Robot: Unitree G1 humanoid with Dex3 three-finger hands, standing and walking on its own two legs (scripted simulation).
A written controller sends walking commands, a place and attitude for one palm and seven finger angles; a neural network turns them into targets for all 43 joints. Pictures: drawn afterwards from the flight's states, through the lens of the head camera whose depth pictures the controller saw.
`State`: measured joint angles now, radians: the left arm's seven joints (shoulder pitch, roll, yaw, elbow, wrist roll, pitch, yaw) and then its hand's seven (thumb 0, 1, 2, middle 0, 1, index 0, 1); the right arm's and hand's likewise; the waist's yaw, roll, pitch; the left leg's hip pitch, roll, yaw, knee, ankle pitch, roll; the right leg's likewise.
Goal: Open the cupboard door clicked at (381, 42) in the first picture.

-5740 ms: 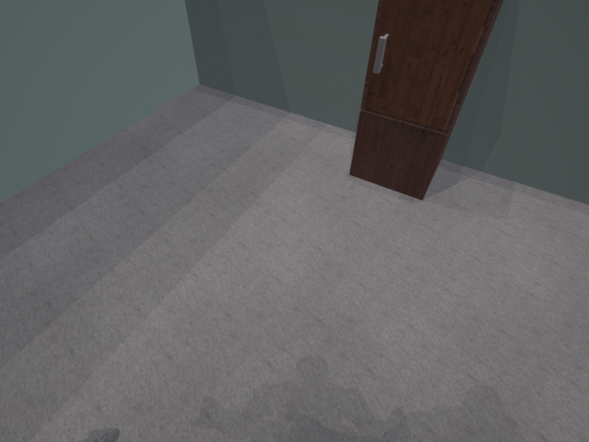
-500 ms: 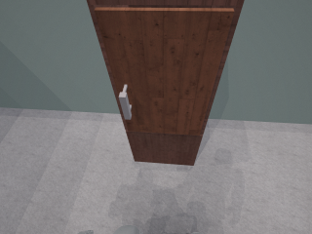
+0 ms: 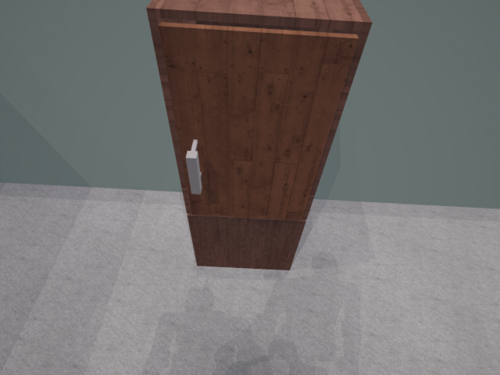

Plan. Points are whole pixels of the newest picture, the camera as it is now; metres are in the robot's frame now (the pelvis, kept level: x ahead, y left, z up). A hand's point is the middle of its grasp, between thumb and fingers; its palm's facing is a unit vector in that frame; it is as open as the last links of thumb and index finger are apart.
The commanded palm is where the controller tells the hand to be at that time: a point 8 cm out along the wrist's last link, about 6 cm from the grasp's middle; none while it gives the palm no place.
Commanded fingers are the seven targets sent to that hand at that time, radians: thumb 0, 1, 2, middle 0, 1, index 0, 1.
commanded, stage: come to a stop and stand still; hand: left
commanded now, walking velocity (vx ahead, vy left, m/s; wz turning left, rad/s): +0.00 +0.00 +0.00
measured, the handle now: (195, 167) +0.61 +0.16 -0.09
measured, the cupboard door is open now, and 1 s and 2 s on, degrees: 0 0 0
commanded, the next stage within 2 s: look again from close up in 0.70 s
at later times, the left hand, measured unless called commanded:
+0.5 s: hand out of the picture +0.02 +0.11 -0.18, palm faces +0.09 -0.97 -0.20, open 7.3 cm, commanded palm none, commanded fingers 0.00 0.90 0.90 -0.20 -0.30 -0.20 -0.30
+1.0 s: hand out of the picture +0.01 +0.15 -0.19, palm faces +0.04 -0.98 -0.19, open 7.4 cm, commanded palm none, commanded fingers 0.00 0.90 0.90 -0.20 -0.30 -0.20 -0.30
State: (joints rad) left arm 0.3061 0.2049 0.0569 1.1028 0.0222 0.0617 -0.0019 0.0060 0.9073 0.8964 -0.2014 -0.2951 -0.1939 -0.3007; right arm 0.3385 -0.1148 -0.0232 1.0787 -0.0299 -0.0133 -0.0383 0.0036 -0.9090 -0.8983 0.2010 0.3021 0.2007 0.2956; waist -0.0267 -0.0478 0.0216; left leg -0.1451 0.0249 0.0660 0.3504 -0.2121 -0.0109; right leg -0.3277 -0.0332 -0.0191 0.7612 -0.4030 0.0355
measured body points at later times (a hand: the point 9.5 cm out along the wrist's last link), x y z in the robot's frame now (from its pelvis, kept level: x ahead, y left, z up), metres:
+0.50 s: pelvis +0.02 -0.06 +0.00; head +0.03 -0.07 +0.45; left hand +0.01 +0.16 -0.16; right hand +0.03 -0.28 -0.17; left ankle +0.00 +0.10 -0.74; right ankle -0.01 -0.12 -0.74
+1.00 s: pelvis +0.01 -0.01 -0.01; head +0.02 -0.02 +0.44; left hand +0.00 +0.20 -0.17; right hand +0.03 -0.24 -0.17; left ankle +0.00 +0.09 -0.75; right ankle -0.01 -0.12 -0.74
